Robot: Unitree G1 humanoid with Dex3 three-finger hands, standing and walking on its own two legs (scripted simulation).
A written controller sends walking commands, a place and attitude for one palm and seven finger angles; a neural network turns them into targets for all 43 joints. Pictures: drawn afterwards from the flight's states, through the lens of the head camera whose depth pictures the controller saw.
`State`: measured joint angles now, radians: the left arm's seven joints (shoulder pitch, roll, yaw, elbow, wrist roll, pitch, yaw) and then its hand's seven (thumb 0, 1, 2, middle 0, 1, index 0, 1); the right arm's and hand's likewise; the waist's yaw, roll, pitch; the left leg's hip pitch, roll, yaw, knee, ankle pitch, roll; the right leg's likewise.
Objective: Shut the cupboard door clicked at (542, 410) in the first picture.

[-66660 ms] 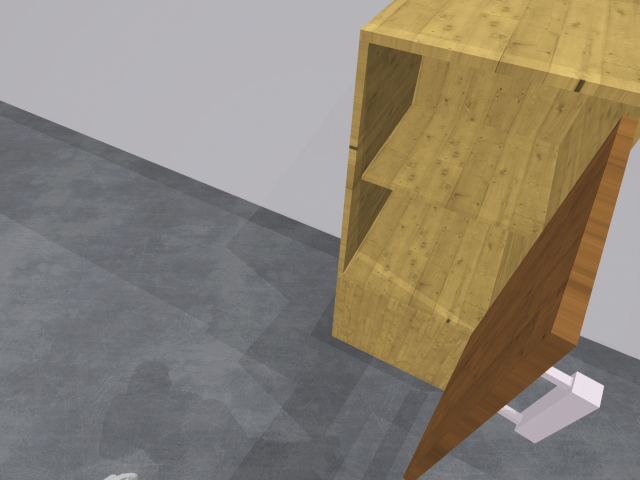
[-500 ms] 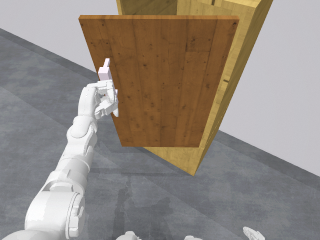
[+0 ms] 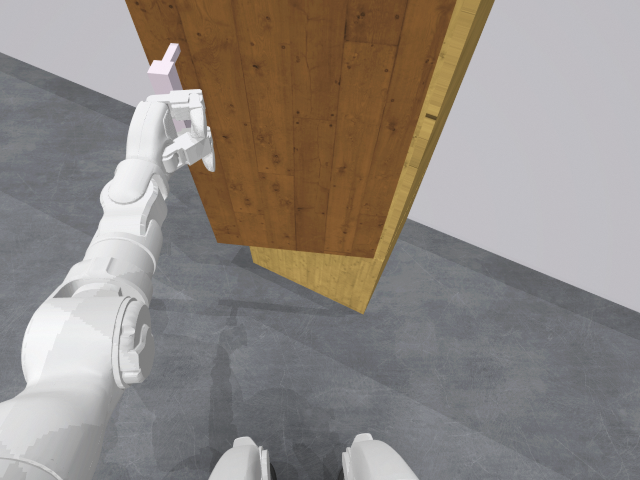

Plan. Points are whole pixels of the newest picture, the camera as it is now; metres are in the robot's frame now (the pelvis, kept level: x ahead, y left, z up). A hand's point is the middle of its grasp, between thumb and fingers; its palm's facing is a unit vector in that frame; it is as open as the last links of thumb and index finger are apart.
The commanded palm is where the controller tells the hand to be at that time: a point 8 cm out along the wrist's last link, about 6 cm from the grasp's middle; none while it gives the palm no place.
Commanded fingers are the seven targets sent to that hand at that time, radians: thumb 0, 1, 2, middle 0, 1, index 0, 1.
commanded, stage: push the door shut along its arc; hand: left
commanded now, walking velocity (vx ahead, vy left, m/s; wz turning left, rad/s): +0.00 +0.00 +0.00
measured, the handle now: (181, 101) +0.59 +0.13 +0.11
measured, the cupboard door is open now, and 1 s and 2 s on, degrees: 21 5 2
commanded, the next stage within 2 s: pull the fist back off the door in 0.92 s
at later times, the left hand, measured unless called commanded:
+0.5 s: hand (237, 106) +0.56 +0.06 +0.11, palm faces -0.31 -0.95 -0.03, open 3.1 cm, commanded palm +0.57 +0.10 +0.11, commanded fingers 0.00 0.90 0.90 -1.30 -1.50 -1.30 -1.50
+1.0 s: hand (261, 82) +0.61 +0.02 +0.11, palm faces -0.39 -0.92 -0.02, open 3.0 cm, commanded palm +0.63 +0.05 +0.11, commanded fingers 0.00 0.90 0.90 -1.30 -1.50 -1.30 -1.50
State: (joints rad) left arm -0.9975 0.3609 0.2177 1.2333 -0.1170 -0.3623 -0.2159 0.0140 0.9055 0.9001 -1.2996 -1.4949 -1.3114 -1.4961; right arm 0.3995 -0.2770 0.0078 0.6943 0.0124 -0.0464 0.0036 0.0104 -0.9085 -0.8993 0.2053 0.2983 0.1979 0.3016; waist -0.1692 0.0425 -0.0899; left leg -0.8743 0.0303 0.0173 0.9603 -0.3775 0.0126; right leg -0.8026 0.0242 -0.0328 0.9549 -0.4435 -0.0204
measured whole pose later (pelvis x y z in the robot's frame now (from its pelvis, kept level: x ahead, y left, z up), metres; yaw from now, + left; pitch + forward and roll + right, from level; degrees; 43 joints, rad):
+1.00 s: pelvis +0.01 +0.00 -0.04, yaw -1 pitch +28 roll -3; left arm -1.51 0.57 0.24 1.44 0.02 -0.18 -0.34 0.00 0.88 0.92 -1.30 -1.49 -1.30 -1.50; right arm 0.46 -0.27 0.03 0.70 -0.05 -0.06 0.01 0.01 -0.91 -0.90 0.21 0.30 0.20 0.30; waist -0.32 0.08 -0.08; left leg -1.19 0.06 -0.02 1.14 -0.45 0.01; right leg -1.10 0.06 -0.06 1.10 -0.50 -0.03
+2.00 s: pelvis +0.02 -0.01 +0.01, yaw +1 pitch +17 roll +0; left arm -0.96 0.11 0.16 1.18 0.00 -0.41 0.21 0.02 0.90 0.90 -1.30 -1.50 -1.30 -1.50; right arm 0.32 -0.24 -0.02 0.66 -0.04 0.00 0.07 0.01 -0.91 -0.90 0.20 0.30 0.20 0.30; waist -0.15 0.05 -0.13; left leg -0.82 0.03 0.01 0.91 -0.39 -0.01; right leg -0.76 0.03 -0.03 0.93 -0.47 -0.04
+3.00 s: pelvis +0.04 +0.00 +0.06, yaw +1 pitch -3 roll +0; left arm 0.25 0.29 0.16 -0.19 -0.07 -0.04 0.07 0.01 0.90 0.89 -0.74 -0.88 -0.74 -0.88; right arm 0.16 -0.20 0.07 0.58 0.02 0.03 -0.06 0.01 -0.91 -0.90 0.21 0.30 0.20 0.30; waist 0.06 0.07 -0.01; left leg -0.14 -0.01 0.02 0.41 -0.22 0.01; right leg -0.06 0.00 -0.02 0.40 -0.28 -0.01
